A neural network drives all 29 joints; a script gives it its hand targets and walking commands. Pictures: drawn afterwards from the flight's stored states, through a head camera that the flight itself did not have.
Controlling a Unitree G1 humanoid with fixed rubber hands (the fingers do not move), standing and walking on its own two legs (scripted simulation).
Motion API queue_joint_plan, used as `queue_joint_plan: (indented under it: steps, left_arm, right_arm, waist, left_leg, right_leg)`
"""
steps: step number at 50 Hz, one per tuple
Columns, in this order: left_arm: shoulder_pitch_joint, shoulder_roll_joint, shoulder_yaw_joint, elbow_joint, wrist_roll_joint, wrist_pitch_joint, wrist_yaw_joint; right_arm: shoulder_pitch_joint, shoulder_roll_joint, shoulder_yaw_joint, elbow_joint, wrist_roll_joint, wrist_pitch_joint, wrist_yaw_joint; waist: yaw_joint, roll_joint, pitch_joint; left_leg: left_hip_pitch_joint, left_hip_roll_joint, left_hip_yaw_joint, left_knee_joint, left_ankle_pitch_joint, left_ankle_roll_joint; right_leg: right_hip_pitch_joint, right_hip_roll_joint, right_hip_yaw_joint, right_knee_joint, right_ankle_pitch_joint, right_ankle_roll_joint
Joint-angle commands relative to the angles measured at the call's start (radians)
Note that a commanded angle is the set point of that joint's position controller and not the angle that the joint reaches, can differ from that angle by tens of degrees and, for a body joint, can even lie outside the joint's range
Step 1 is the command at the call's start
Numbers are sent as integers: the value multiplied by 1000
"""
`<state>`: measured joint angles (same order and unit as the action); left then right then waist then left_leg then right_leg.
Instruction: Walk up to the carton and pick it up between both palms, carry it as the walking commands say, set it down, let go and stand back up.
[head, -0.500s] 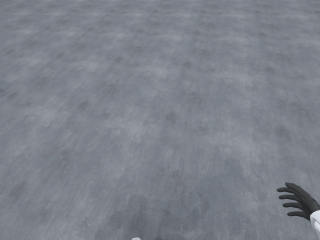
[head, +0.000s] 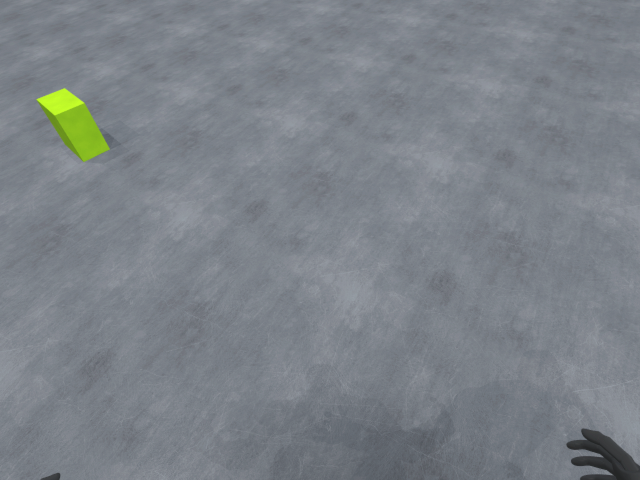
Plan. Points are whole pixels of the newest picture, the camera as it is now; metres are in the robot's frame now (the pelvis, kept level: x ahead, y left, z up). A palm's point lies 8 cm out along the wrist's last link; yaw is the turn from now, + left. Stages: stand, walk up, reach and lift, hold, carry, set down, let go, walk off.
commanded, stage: walk up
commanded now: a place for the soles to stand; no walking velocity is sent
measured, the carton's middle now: (74, 125) +2.10 +1.36 -0.61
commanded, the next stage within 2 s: none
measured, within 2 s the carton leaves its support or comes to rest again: neither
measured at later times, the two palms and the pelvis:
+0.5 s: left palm (15, 403) +0.28 +0.45 -0.06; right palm (420, 240) +0.51 -0.18 -0.06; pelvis +0.29 +0.10 +0.01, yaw +17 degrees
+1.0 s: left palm out of the picture +0.42 +0.54 -0.02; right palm (309, 124) +0.91 +0.00 -0.04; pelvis +0.58 +0.20 +0.02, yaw +26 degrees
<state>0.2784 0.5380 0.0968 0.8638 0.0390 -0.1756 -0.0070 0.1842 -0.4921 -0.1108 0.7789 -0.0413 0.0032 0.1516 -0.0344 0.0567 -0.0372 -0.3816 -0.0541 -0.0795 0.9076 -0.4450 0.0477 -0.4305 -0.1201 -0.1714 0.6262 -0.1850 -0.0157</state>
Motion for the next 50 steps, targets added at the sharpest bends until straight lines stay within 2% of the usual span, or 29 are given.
queue_joint_plan:
  steps: [1, 2, 4, 7, 9, 12, 14, 15, 16, 17, 18, 19, 20, 21, 22, 23, 26, 29, 31, 32, 33, 34, 35, 36, 37, 39, 41, 46, 50]
  left_arm:
    - [47, 314, 81, -40, -4, -13, 16]
    - [14, 283, 77, -36, -9, -10, 12]
    - [-3, 269, 71, -16, -11, -8, 9]
    - [21, 268, 73, 11, -16, -7, 6]
    - [10, 263, 70, 14, -18, -2, 2]
    - [6, 271, 66, 21, -25, 13, 0]
    - [-27, 274, 61, 12, -35, 29, 3]
    - [-33, 265, 55, 6, -46, 39, 6]
    - [-17, 227, 40, 0, -52, 48, 7]
    - [20, 174, 18, -16, -53, 49, 1]
    - [-13, 131, -12, -79, -51, 35, -12]
    - [-78, 194, -10, -95, -51, 26, -10]
    - [-96, 213, -3, -88, -52, 21, -15]
    - [-68, 199, -1, -67, -50, 22, -21]
    - [-36, 195, 1, -50, -48, 26, -24]
    - [4, 185, 1, -30, -45, 34, -31]
    - [-34, 162, 4, -45, -36, 45, -43]
    - [-88, 154, 16, -49, -24, 32, -52]
    - [-41, 149, 29, -28, -23, 27, -55]
    - [34, 161, 41, -3, -21, 26, -50]
    - [162, 179, 56, 31, -17, 22, -37]
    - [320, 243, 80, 46, -7, 14, -23]
    - [272, 327, 83, -1, -16, 7, -9]
    - [131, 344, 86, -31, -28, 13, -7]
    - [47, 299, 76, -47, -32, 17, -7]
    - [-17, 235, 60, -52, -33, 18, -7]
    - [11, 221, 51, -35, -33, 11, -15]
    - [-4, 226, 48, -31, -39, 8, -21]
    - [32, 239, 42, -12, -43, 19, -16]
  right_arm:
    - [-226, -219, -45, -97, 11, -37, -6]
    - [-191, -212, -46, -68, 15, -35, 3]
    - [-189, -188, -44, -34, 11, -29, 25]
    - [-279, -136, -17, -39, 23, -28, 49]
    - [-337, -119, -4, -46, 35, -29, 57]
    - [-395, -120, -2, -57, 43, -28, 58]
    - [-317, -130, -13, -35, 33, -28, 49]
    - [-240, -143, -23, -16, 22, -28, 39]
    - [-126, -179, -42, 10, 4, -28, 22]
    - [51, -254, -78, 50, -3, -26, -2]
    - [98, -375, -111, 40, 23, -23, -25]
    - [84, -367, -105, 21, 67, -31, -40]
    - [39, -326, -92, 12, 82, -39, -50]
    - [-7, -285, -81, -1, 78, -46, -57]
    - [-57, -256, -70, -22, 73, -58, -60]
    - [-94, -230, -54, -37, 61, -66, -57]
    - [-83, -226, -43, -44, 38, -78, -43]
    - [-85, -218, -39, -48, 32, -82, -36]
    - [-103, -206, -31, -52, 30, -82, -40]
    - [-109, -182, -20, -55, 27, -83, -43]
    - [-115, -152, -6, -64, 26, -86, -45]
    - [-96, -91, 11, -84, 24, -93, -47]
    - [-28, -89, 16, -96, 25, -95, -58]
    - [-52, -193, -8, -62, 30, -85, -67]
    - [-64, -233, -20, -39, 37, -80, -65]
    - [-34, -219, -24, -7, 28, -72, -52]
    - [-30, -182, -21, 15, 15, -54, -29]
    - [-201, -126, 1, -20, 31, -43, 14]
    - [-330, -110, 3, -52, 41, -37, 23]
  waist:
    - [110, -97, -23]
    - [90, -124, 2]
    - [76, -175, 57]
    - [84, -140, 74]
    - [84, -138, 72]
    - [74, -149, 67]
    - [20, -149, 33]
    - [-14, -145, -11]
    - [-65, -92, -78]
    - [-137, 37, -170]
    - [-164, 290, -155]
    - [-140, 120, -175]
    - [-85, 13, -121]
    - [-36, -24, -71]
    - [-1, -23, -37]
    - [15, 13, -25]
    - [-2, 110, 14]
    - [6, 70, 53]
    - [54, 33, 52]
    - [97, -10, 29]
    - [161, -78, -26]
    - [235, -274, -119]
    - [181, -320, -134]
    - [139, -189, -73]
    - [111, -146, -26]
    - [71, -131, 32]
    - [61, -142, 52]
    - [58, -148, 79]
    - [71, -138, 98]
  left_leg:
    - [-492, 161, -63, 236, 68, -51]
    - [-434, 193, -47, 169, 102, -63]
    - [-353, 202, -1, 39, 163, -66]
    - [-280, 193, 67, -123, 289, -56]
    - [-212, 181, 113, -221, 329, -46]
    - [-97, 144, 166, -312, 355, -15]
    - [40, 90, 212, -361, 328, 6]
    - [149, 49, 246, -389, 283, 24]
    - [328, 9, 241, -401, 206, 58]
    - [611, 62, 72, -407, 24, 128]
    - [766, 311, -391, -555, -72, 243]
    - [703, 384, -479, -641, -19, 260]
    - [617, 366, -367, -623, 132, 223]
    - [486, 336, -275, -611, 256, 204]
    - [360, 296, -192, -606, 292, 183]
    - [275, 250, -146, -613, 300, 176]
    - [170, 230, -161, -696, 39, 218]
    - [51, 224, -127, -706, 8, 192]
    - [-68, 218, -90, -635, -35, 168]
    - [-133, 199, -67, -528, 33, 147]
    - [-200, 142, -12, -321, 160, 119]
    - [-297, 23, 73, 75, 152, 62]
    - [-473, -43, 1, 282, -124, 21]
    - [-483, 44, -84, 359, -22, -12]
    - [-474, 100, -72, 352, 66, -29]
    - [-388, 162, -50, 194, 121, -56]
    - [-302, 172, 5, 77, 189, -66]
    - [-193, 167, 96, -195, 398, -69]
    - [-77, 145, 129, -334, 430, -34]
  right_leg:
    - [422, -435, 580, -501, -614, -225]
    - [369, -365, 428, -489, -493, -186]
    - [305, -291, 214, -494, -308, -152]
    - [331, -246, 27, -499, -130, -142]
    - [349, -228, -72, -507, -27, -133]
    - [361, -220, -135, -503, 64, -126]
    - [358, -209, -175, -384, 225, -121]
    - [344, -197, -201, -255, 339, -116]
    - [261, -164, -236, -23, 399, -100]
    - [-1, -127, -214, 315, 266, -63]
    - [-387, 4, -138, 612, -232, -3]
    - [-421, -4, 56, 676, -282, -24]
    - [-385, -53, 114, 644, -210, -43]
    - [-315, -79, 123, 549, -173, -33]
    - [-236, -100, 134, 436, -159, -15]
    - [-159, -98, 135, 349, -154, 3]
    - [-107, -65, 96, 157, -131, 26]
    - [28, -19, 57, 10, 56, 24]
    - [213, -4, 57, -37, 139, 7]
    - [352, -3, 67, -52, 124, -15]
    - [532, 19, 55, -82, 25, -42]
    - [688, -172, 314, -202, -231, -95]
    - [690, -446, 791, -413, -575, -190]
    - [565, -441, 811, -478, -728, -245]
    - [492, -382, 672, -462, -625, -251]
    - [340, -284, 416, -462, -400, -191]
    - [274, -237, 261, -479, -270, -174]
    - [270, -147, 45, -504, -93, -145]
    - [292, -177, -19, -509, 73, -142]
